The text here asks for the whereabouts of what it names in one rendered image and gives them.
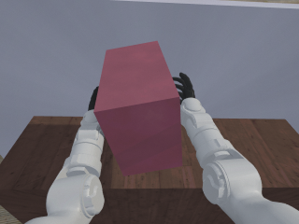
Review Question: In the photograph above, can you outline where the right robot upper arm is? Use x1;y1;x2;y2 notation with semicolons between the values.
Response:
202;159;299;224

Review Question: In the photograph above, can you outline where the left robot forearm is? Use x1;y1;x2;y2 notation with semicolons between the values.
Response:
46;109;105;213

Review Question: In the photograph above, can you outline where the right robot forearm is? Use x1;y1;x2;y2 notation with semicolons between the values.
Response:
180;97;263;190

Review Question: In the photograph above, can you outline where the left robot upper arm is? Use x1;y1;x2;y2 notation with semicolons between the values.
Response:
24;174;105;224

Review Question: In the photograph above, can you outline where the robot right hand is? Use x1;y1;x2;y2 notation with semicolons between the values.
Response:
172;72;195;104

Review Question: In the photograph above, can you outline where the pedestal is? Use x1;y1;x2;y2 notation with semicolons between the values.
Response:
0;116;299;224

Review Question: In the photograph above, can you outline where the robot left hand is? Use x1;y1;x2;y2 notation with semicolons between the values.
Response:
88;86;99;111

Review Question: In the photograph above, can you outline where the carton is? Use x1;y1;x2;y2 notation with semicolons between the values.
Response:
93;41;183;176

